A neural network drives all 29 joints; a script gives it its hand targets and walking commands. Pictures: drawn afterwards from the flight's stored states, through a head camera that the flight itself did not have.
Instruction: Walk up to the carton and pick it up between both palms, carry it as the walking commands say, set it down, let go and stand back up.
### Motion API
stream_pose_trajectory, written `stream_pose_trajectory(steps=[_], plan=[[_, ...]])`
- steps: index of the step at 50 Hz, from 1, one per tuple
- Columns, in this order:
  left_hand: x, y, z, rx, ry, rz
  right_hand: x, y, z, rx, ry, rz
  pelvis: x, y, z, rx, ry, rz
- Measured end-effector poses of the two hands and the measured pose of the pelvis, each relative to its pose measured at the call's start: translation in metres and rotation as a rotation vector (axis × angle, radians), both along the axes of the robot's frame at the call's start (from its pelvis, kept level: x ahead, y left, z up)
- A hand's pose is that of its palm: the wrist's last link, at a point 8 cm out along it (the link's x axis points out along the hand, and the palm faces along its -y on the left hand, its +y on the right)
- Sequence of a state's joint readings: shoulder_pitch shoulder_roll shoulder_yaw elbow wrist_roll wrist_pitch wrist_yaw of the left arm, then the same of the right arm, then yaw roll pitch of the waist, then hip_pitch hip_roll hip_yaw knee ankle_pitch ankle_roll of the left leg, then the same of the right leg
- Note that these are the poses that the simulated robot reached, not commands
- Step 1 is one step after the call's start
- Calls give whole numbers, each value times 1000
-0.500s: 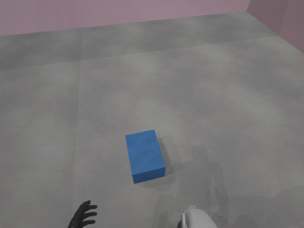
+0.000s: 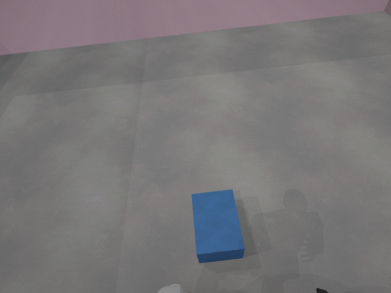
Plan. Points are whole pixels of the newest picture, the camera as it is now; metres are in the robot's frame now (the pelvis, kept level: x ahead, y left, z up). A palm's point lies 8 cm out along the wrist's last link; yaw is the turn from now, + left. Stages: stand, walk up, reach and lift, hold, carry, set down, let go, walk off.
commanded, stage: walk up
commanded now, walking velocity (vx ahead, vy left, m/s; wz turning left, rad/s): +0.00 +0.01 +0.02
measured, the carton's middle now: (216, 225) +0.51 +0.01 -0.70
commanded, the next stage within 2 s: none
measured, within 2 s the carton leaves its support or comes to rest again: neither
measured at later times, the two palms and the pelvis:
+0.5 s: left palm out of the picture -0.07 +0.26 -0.13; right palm out of the picture +0.08 -0.20 -0.13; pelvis +0.01 +0.03 +0.01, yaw +3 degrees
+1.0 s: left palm (122, 268) +0.20 +0.24 -0.15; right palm out of the picture +0.04 -0.21 -0.16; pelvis +0.12 +0.00 -0.02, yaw +1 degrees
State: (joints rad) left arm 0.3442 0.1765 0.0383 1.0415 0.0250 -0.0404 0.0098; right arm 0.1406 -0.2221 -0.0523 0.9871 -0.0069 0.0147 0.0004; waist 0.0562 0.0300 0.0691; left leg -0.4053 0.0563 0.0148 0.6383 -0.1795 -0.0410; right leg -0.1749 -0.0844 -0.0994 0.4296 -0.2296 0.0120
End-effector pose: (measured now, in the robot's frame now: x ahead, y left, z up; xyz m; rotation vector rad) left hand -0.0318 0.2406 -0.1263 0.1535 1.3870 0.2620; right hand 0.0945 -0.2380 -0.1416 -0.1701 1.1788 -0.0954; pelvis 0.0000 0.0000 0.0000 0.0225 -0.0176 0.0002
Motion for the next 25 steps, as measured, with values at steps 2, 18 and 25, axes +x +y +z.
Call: stream_pose_trajectory(steps=[2,18,25], plan=[[-3,5,-14,-35,23,15,11,15,-2,-10,-30,0,7,11,-8,-27,-10,4],[19,13,-20,-66,-34,-9,-38,41,-6,-3,91,-70,4,28,-6,-32,-2,42],[-34,23,-8,-41,86,76,-12,38,15,-19,58,11,12,33,7,-5,7,55]])
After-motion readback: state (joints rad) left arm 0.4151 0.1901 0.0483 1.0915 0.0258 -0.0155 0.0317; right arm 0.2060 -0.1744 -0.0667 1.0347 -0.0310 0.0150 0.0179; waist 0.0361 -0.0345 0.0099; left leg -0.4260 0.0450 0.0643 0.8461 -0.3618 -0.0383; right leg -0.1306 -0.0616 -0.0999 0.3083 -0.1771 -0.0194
